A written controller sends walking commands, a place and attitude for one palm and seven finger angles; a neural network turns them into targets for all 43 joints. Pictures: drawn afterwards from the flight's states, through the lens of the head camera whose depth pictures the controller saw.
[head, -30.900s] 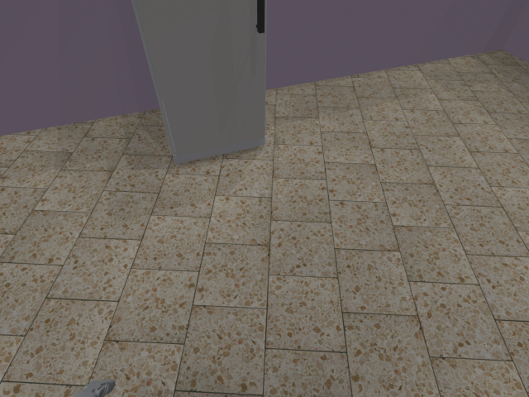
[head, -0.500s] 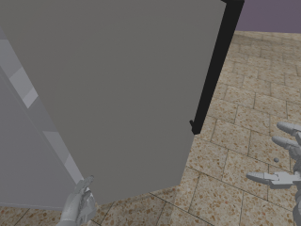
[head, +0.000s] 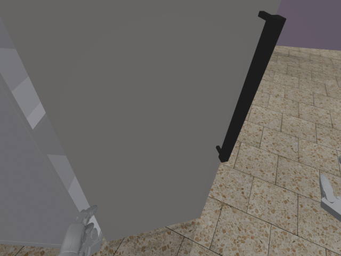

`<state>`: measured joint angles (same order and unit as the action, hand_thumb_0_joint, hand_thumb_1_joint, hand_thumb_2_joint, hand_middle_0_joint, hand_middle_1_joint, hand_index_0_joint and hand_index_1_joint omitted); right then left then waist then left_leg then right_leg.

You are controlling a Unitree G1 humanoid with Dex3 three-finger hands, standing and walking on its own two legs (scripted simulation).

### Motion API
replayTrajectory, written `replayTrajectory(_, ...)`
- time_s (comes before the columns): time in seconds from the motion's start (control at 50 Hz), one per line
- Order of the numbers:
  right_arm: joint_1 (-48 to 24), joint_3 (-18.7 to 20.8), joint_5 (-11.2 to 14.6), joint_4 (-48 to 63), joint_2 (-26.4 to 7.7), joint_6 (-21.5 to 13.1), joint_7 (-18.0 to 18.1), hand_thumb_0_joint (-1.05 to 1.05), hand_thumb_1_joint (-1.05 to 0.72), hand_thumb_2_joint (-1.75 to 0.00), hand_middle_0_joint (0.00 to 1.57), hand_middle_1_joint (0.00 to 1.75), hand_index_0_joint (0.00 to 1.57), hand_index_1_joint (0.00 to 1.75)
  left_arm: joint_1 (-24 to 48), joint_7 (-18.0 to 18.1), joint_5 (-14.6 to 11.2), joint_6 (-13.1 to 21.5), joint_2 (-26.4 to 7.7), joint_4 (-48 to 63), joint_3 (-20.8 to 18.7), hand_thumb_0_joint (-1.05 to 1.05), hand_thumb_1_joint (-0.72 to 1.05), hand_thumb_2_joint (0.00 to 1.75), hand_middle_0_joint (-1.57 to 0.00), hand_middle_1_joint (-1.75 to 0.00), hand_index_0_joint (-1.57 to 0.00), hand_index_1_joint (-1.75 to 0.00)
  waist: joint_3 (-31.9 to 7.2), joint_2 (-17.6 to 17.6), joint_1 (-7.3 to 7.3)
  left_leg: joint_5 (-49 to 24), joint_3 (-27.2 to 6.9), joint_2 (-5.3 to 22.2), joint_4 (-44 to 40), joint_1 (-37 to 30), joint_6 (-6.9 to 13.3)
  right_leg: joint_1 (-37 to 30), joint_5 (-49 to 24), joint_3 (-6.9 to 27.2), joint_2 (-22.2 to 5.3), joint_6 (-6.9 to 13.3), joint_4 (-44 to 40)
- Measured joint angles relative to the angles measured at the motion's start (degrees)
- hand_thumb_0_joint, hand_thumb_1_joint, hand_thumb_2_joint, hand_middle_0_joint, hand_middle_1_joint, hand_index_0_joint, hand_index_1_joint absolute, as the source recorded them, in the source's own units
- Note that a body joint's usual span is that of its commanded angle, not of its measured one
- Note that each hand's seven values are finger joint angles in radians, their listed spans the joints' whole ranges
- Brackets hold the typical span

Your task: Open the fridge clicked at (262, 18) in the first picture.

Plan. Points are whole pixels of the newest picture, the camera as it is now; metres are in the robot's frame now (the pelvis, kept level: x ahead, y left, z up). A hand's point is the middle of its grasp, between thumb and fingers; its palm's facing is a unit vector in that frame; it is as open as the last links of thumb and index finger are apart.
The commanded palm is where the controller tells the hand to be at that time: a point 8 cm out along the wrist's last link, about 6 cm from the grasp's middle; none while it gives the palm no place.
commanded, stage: draw the hand back to the body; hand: right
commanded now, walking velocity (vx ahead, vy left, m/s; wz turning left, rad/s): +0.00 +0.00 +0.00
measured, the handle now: (238, 103) +0.46 -0.18 +0.15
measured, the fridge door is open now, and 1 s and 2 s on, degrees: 72 72 72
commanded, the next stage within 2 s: step back with the hand held close in 0.38 s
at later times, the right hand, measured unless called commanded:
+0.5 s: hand (324, 199) +0.18 -0.25 +0.16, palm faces +0.48 +0.78 -0.40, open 7.4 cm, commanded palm +0.13 -0.28 +0.18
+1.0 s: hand out of the picture +0.14 -0.29 +0.17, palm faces +0.45 +0.77 -0.45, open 7.4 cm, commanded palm +0.08 -0.32 +0.18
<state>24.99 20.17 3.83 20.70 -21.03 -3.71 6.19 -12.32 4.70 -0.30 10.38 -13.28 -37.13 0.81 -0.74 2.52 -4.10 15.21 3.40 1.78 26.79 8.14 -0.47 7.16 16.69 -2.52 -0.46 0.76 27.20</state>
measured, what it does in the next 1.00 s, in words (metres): shifts its weight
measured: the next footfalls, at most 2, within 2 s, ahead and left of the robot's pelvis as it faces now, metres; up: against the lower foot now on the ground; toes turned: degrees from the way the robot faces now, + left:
left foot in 1.40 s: -0.04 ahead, +0.12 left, +0.00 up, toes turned -5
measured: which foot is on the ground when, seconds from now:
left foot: down 0.00-1.00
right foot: down 0.00-1.00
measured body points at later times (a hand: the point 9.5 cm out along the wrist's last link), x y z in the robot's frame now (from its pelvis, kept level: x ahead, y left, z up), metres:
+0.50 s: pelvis +0.00 +0.02 +0.00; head -0.03 +0.04 +0.45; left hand +0.18 +0.24 -0.08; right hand +0.15 -0.29 +0.18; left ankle -0.01 +0.12 -0.74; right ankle -0.02 -0.11 -0.74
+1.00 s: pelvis -0.06 -0.02 -0.01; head -0.04 -0.04 +0.44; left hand +0.13 +0.21 -0.08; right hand +0.11 -0.33 +0.19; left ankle -0.01 +0.12 -0.74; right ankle -0.02 -0.11 -0.74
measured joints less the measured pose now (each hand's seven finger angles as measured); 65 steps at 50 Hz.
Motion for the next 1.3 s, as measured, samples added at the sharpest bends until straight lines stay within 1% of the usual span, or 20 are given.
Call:
replayTrajectory(0.1, 1.35, 0.18, 0.02, 1.79, 0.34, -0.37, 0.16, 0.01, -0.74, -0.82, 0.22, 0.39, 0.21, 0.39, 0.44, 0.33, 0.08, 0.07, -0.14, 0.14, -0.16, 0.01, 0.91, 0.90, -0.20, -0.30, -0.21, -0.30, 0.10, 0.43, -0.62, 0.14, 0.51, -0.29, 0.09, 0.01, 0.41, 0.14, -0.11, 0.51, -0.30, -0.39, 0.01)
replayTrajectory(0.2, 1.01, 0.01, 0.01, 0.79, 0.74, -0.14, 0.25, 0.01, -0.83, -0.87, 0.21, 0.33, 0.21, 0.34, 0.84, 0.74, 0.06, -0.45, 0.27, -0.03, 0.03, 0.01, 0.91, 0.90, -0.20, -0.30, -0.21, -0.30, 0.35, 0.43, -0.90, 0.26, 0.95, -0.50, 0.45, 0.35, 0.82, 0.46, -0.36, 0.94, -0.53, -0.76, 0.05)
replayTrajectory(0.34, 0.52, -0.69, 0.04, 0.13, 1.08, 0.53, 0.39, 0.02, -0.88, -0.89, 0.21, 0.31, 0.21, 0.31, 0.52, 1.21, 0.22, -0.32, 0.68, -0.53, 0.27, 0.01, 0.91, 0.90, -0.20, -0.30, -0.21, -0.30, 0.58, 0.46, -0.64, 0.23, 1.09, -0.88, 0.47, 0.05, 1.22, 0.13, -0.47, 1.09, -0.91, -1.13, 0.00)
replayTrajectory(0.54, 0.26, 0.03, 0.05, 0.77, 0.40, -0.41, 0.10, 0.02, -0.89, -0.89, 0.21, 0.30, 0.21, 0.30, -0.14, 1.16, 0.07, -0.29, 0.42, -0.43, 0.08, 0.01, 0.91, 0.90, -0.20, -0.30, -0.21, -0.30, 0.78, 0.75, 0.04, 0.04, 0.82, -1.07, 0.36, -0.11, 1.21, -0.01, -0.45, 0.81, -1.10, -1.10, 0.17)
replayTrajectory(0.6, -0.03, 1.21, -0.48, 1.32, 0.65, -3.31, 0.39, 0.02, -0.89, -0.89, 0.21, 0.30, 0.21, 0.30, 0.70, 0.51, 0.25, -2.05, -0.15, 0.30, -0.01, 0.01, 0.91, 0.90, -0.20, -0.30, -0.21, -0.30, 0.78, 1.07, 1.11, -0.60, 1.12, -1.35, 0.21, 1.53, 1.05, 2.70, 0.02, 1.13, -1.39, -0.52, 2.16)
replayTrajectory(0.66, 0.68, 1.39, -0.93, 2.04, 0.44, -5.09, 0.57, 0.02, -0.89, -0.89, 0.21, 0.30, 0.21, 0.30, 1.58, 0.12, 0.23, -4.24, -0.37, 1.10, -0.38, 0.01, 0.91, 0.90, -0.20, -0.30, -0.21, -0.30, 1.38, 0.37, 2.35, -1.02, 1.02, -0.86, 0.88, 3.54, 0.64, 4.82, -0.18, 1.05, -0.96, -0.56, 3.04)
replayTrajectory(0.74, 4.06, 1.30, -1.07, 3.74, -0.52, -5.62, 0.78, 0.02, -0.89, -0.89, 0.21, 0.30, 0.21, 0.30, 1.81, 0.24, 0.05, -6.72, 0.03, 2.54, -0.75, 0.01, 0.91, 0.90, -0.20, -0.30, -0.21, -0.30, 2.16, -1.59, 3.45, -1.49, -0.07, 0.31, 1.74, 5.59, -0.29, 5.94, -1.07, -0.03, 0.19, 0.42, 2.47)
replayTrajectory(0.82, 6.42, 2.24, -1.06, 6.53, -2.49, -5.54, 1.09, 0.02, -0.89, -0.89, 0.22, 0.30, 0.21, 0.30, 1.18, 0.69, -0.02, -7.91, 0.90, 4.21, -0.67, 0.01, 0.91, 0.90, -0.20, -0.30, -0.21, -0.30, 2.82, -3.42, 3.54, -2.26, -0.72, 0.96, 2.13, 6.96, -0.96, 7.00, -1.84, -0.67, 0.84, 1.21, 2.46)
replayTrajectory(0.9, 5.99, 3.93, -1.13, 8.88, -4.09, -6.41, 1.66, 0.02, -0.89, -0.89, 0.22, 0.30, 0.21, 0.30, 0.77, 0.78, 0.06, -7.79, 1.75, 5.14, -0.14, 0.01, 0.91, 0.90, -0.20, -0.30, -0.20, -0.30, 3.18, -4.59, 2.98, -3.03, -0.79, 1.22, 2.73, 8.22, -1.24, 8.53, -2.26, -0.72, 1.05, 1.66, 3.58)
replayTrajectory(1.0, 4.17, 5.13, -1.56, 8.96, -3.52, -7.83, 2.01, 0.02, -0.89, -0.89, 0.22, 0.30, 0.21, 0.30, 0.76, 0.41, 0.18, -6.65, 2.28, 5.81, 0.49, 0.01, 0.91, 0.90, -0.20, -0.30, -0.21, -0.30, 3.05, -4.40, 2.59, -3.39, -0.63, 1.31, 4.49, 9.97, -1.34, 10.74, -2.28, -0.50, 1.04, 2.01, 6.06)
replayTrajectory(1.12, 2.66, 4.66, -2.47, 7.23, -1.23, -8.64, 1.92, 0.02, -0.89, -0.89, 0.21, 0.30, 0.21, 0.30, 0.35, -0.05, 0.15, -5.50, 2.20, 5.85, 0.72, 0.01, 0.90, 0.90, -0.20, -0.30, -0.21, -0.30, 2.77, -3.09, 2.40, -3.61, 0.14, 0.78, 6.46, 11.88, -1.01, 13.64, -1.71, 0.27, 0.39, 2.12, 9.66)
replayTrajectory(1.18, 2.54, 3.98, -2.69, 7.47, -0.36, -9.07, 1.98, 0.02, -0.89, -0.89, 0.21, 0.30, 0.21, 0.30, -0.14, -0.28, 0.39, -5.19, 1.95, 5.14, 0.63, 0.01, 0.90, 0.90, -0.20, -0.30, -0.21, -0.30, 2.53, -3.16, 2.34, -4.12, 0.45, 0.52, 6.39, 12.69, -0.69, 15.10, 0.22, 0.68, 0.18, 2.04, 11.11)
replayTrajectory(1.24, 2.66, 3.55, -2.53, 8.78, -0.50, -9.53, 2.30, 0.02, -0.89, -0.89, 0.21, 0.30, 0.21, 0.30, -0.53, -0.42, 0.69, -4.99, 1.62, 4.22, 0.52, 0.01, 0.90, 0.90, -0.20, -0.30, -0.21, -0.30, 2.60, -4.01, 2.53, -5.03, 0.50, 0.50, 5.84, 13.42, -0.46, 16.08, 0.58, 0.95, 0.34, 1.73, 11.15)
replayTrajectory(1.3, 2.65, 3.65, -2.42, 10.08, -1.44, -10.28, 2.69, 0.02, -0.89, -0.89, 0.21, 0.30, 0.21, 0.30, -0.80, -0.32, 0.74, -4.85, 1.25, 3.62, 0.31, 0.01, 0.91, 0.90, -0.20, -0.30, -0.21, -0.30, 3.00, -4.72, 3.06, -5.60, 0.42, 0.35, 5.51, 13.92, -0.47, 16.53, -2.14, 1.03, 0.32, 1.77, 10.35)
